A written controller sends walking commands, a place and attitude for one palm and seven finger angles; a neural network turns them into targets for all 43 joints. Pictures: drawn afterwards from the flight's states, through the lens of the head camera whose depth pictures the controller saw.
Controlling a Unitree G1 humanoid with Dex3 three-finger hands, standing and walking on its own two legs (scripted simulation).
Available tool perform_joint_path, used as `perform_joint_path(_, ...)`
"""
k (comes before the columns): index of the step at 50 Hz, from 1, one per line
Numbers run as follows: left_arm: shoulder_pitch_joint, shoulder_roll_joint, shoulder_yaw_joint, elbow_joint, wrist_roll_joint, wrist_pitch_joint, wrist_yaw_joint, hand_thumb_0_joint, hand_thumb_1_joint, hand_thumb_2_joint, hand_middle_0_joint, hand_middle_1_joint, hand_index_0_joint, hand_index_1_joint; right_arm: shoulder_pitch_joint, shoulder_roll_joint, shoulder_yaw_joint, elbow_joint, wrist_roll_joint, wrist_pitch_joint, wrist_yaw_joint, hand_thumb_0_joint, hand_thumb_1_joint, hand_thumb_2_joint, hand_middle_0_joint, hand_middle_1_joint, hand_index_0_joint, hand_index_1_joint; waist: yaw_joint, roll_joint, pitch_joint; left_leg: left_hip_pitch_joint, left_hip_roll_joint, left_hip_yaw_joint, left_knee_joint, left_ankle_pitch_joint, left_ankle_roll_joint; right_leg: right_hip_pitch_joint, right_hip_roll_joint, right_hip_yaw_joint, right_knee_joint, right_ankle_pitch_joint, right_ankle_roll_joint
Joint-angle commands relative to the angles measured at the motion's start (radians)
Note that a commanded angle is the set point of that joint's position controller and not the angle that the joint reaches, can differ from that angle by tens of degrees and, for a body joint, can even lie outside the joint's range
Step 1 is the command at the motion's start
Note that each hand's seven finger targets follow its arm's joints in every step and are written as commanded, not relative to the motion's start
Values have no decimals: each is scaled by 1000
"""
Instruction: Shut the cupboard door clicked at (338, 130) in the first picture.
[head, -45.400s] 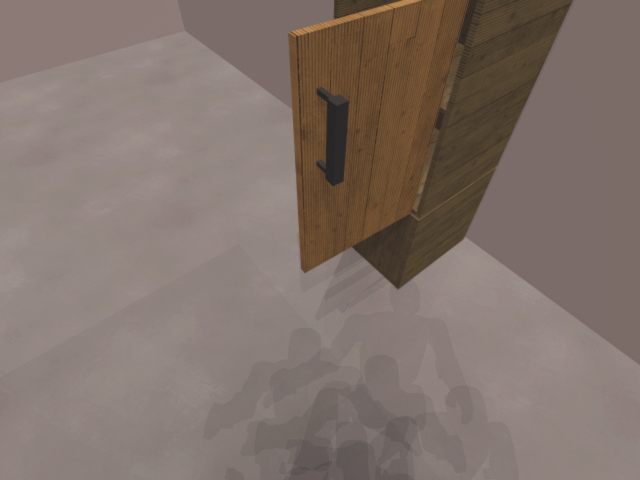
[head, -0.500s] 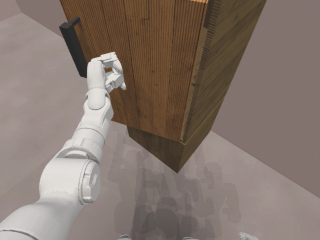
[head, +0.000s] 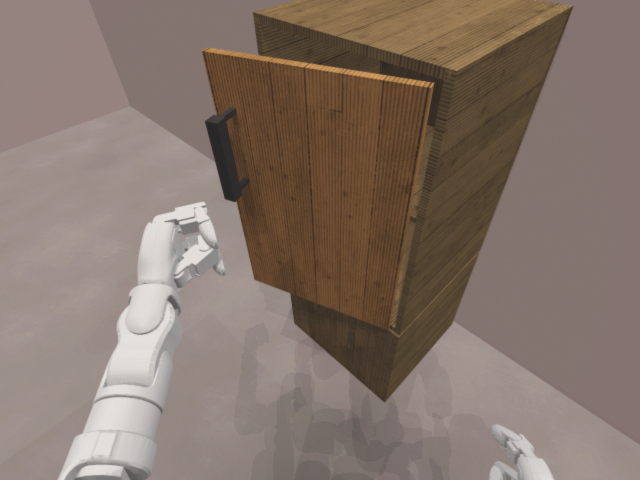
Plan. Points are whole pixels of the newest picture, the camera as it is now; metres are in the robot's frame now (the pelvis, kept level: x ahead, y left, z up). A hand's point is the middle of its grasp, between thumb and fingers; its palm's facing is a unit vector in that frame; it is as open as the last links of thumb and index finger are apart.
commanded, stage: draw the hand back to the body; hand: left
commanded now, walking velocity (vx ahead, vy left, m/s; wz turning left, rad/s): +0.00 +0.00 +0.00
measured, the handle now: (231, 155) +0.65 +0.20 +0.08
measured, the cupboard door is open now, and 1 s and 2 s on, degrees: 19 19 19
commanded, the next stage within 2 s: step back with the hand held close in 1.02 s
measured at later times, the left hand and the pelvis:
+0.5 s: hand (79, 322) +0.24 +0.25 +0.16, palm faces +0.38 -0.87 -0.33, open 5.0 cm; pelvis +0.01 +0.01 +0.02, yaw +1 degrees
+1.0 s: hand (52, 329) +0.22 +0.26 +0.17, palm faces +0.46 -0.79 -0.40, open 7.4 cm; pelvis +0.03 +0.00 +0.02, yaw +1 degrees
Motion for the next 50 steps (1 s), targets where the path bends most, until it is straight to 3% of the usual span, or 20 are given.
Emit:
perform_joint_path(1,-126,221,68,-367,44,-63,54,0,900,900,-1053,-1230,-1053,-1230,-128,-81,-17,-184,-6,-25,-26,0,-900,-900,200,300,200,300,22,-121,-111,188,-24,-12,-169,64,21,23,11,6,-199,133,2)
perform_joint_path(2,-134,204,48,-402,49,-63,56,0,900,900,-1025,-1200,-1025,-1200,-141,-74,-12,-187,-5,-20,-28,0,-900,-900,200,300,200,300,17,-109,-84,202,-22,-10,-183,51,20,20,11,5,-216,111,2)
perform_joint_path(5,-94,236,71,-467,64,-58,72,0,900,900,-943,-1110,-943,-1110,-156,-76,-8,-185,-9,-17,-33,0,-900,-900,200,300,200,300,16,-27,-31,239,-15,-17,-224,20,15,23,18,4,-262,71,-5)
perform_joint_path(9,-27,211,55,-602,75,-56,85,0,900,900,-832,-990,-832,-990,-161,-66,3,-189,-19,-32,-33,0,-900,-900,200,300,200,300,17,69,-60,306,-12,-35,-266,36,4,73,22,-13,-269,107,-16)
perform_joint_path(14,149,230,94,-698,75,-47,96,0,900,900,-695,-840,-695,-840,-179,-67,5,-188,-29,-46,-33,0,-900,-900,200,300,200,300,31,12,-53,325,-8,-40,-289,72,4,112,24,-20,-290,133,-13)
perform_joint_path(18,291,266,165,-741,76,-46,101,0,900,900,-585,-720,-585,-720,-185,-70,3,-183,-35,-47,-33,0,-900,-900,200,300,200,300,48,-31,-40,313,-10,-41,-296,108,3,142,22,-28,-293,161,-11)
perform_joint_path(25,515,342,300,-856,72,-50,107,0,900,900,-393,-510,-393,-510,-192,-70,-8,-179,-41,-55,-29,0,-900,-900,200,300,200,300,73,25,-22,296,-15,-25,-275,172,3,168,14,-26,-297,209,-9)
perform_joint_path(26,541,331,300,-880,70,-52,108,0,900,900,-365,-480,-365,-480,-188,-62,-9,-181,-38,-58,-29,0,-900,-900,200,300,200,300,71,32,-26,295,-15,-22,-273,178,2,172,9,-27,-290,213,-7)
perform_joint_path(32,703,369,389,-941,67,-57,119,0,900,900,-200,-300,-200,-300,-173,-64,-22,-178,-38,-80,-30,0,-900,-900,200,300,200,300,78,12,9,280,-14,-11,-253,215,5,153,10,-30,-287,243,-2)
perform_joint_path(33,687,330,350,-928,70,-56,117,0,900,900,-200,-300,-200,-300,-170,-65,-21,-173,-38,-83,-30,0,-900,-900,200,300,200,300,68,9,33,277,-15,-9,-254,208,5,135,10,-32,-288,237,-1)
perform_joint_path(37,607,306,308,-900,82,-49,125,0,900,900,-200,-300,-200,-300,-149,-81,-31,-157,-39,-98,-38,0,-900,-900,200,300,200,300,49,-4,55,291,-14,-13,-258,189,11,93,11,-31,-293,209,4)
perform_joint_path(41,607,323,321,-912,85,-47,130,0,900,900,-200,-300,-200,-300,-149,-80,-32,-163,-42,-104,-44,0,-900,-900,200,300,200,300,64,-32,-9,310,-18,-14,-253,228,17,132,6,-29,-277,247,3)
perform_joint_path(45,659,376,377,-947,84,-51,134,0,900,900,-200,-300,-200,-300,-156,-74,-29,-161,-48,-105,-43,0,-900,-900,200,300,200,300,84,1,-67,311,-27,-6,-233,285,16,189,2,-23,-266,322,0)
perform_joint_path(47,671,357,366,-957,81,-48,129,0,900,900,-200,-300,-200,-300,-163,-62,-22,-168,-46,-102,-39,0,-900,-900,200,300,200,300,82,10,-49,307,-25,0,-225,316,14,184,1,-25,-260,353,1)
perform_joint_path(48,672,353,365,-956,81,-46,129,0,900,900,-200,-300,-200,-300,-161,-60,-21,-166,-46,-100,-37,0,-900,-900,200,300,200,300,80,47,-38,305,-24,0,-226,321,9,180,1,-26,-260,350,0)
perform_joint_path(50,682,362,377,-936,79,-39,127,0,900,900,-200,-300,-200,-300,-160,-64,-20,-162,-47,-98,-36,0,-900,-900,200,300,200,300,81,41,-1,289,-21,-2,-227,323,8,170,3,-26,-271,354,-1)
